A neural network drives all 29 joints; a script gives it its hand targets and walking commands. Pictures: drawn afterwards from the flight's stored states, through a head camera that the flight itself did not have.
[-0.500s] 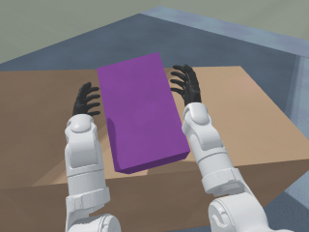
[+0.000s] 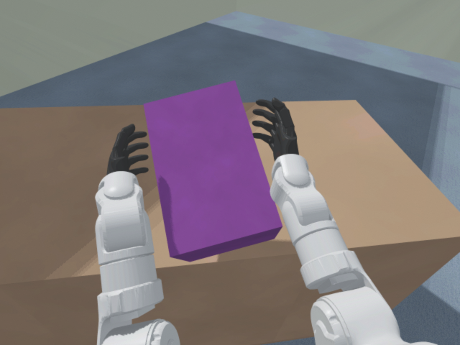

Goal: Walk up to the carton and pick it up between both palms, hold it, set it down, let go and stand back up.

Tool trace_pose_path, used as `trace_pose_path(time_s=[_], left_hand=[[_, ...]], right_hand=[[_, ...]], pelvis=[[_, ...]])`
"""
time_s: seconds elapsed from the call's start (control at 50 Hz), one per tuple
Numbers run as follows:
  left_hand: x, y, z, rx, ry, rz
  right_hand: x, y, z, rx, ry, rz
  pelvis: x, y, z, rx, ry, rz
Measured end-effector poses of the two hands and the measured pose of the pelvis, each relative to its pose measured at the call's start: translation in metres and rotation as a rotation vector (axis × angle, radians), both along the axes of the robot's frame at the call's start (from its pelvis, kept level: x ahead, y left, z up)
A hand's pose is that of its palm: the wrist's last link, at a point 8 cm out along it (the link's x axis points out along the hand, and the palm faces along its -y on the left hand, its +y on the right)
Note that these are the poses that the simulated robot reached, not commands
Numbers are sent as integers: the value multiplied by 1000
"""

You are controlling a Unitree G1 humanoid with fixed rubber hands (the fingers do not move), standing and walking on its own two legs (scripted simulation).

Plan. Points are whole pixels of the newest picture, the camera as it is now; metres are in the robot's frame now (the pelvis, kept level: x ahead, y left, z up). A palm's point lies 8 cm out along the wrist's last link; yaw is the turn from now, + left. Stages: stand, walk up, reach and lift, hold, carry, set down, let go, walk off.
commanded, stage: hold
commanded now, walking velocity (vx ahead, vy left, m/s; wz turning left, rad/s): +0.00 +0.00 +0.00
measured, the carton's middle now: (211, 174) +0.39 +0.00 +0.10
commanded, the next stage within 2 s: set down in 1.38 s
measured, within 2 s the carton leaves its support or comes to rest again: neither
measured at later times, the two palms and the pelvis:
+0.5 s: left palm (122, 173) +0.35 +0.15 +0.16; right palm (282, 146) +0.36 -0.11 +0.19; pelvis +0.00 +0.00 +0.00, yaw +0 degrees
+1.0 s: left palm (123, 172) +0.35 +0.15 +0.16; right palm (284, 147) +0.35 -0.11 +0.19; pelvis +0.00 +0.00 +0.00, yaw +0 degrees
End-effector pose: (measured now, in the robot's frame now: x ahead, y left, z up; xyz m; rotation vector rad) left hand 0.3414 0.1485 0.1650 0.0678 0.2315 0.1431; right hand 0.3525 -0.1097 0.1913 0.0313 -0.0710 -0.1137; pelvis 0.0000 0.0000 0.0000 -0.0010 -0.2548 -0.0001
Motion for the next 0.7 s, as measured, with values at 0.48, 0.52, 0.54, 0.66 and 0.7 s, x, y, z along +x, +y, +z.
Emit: trace_pose_path(time_s=[0.48,0.52,0.54,0.66,0.7], left_hand=[[5,0,0,2,10,-1],[4,1,-3,-8,16,-1],[4,1,-4,-9,16,1],[-2,1,0,2,-14,10],[-2,-1,-1,1,-4,5]], right_hand=[[4,0,1,-5,6,0],[4,1,-1,-7,13,1],[4,2,-1,-7,12,2],[0,2,2,5,-18,5],[0,0,1,4,-8,1]], pelvis=[[1,1,0,2,1,0],[1,1,0,2,3,0],[1,1,0,2,5,1],[1,1,0,-1,4,4],[0,1,0,0,3,3]])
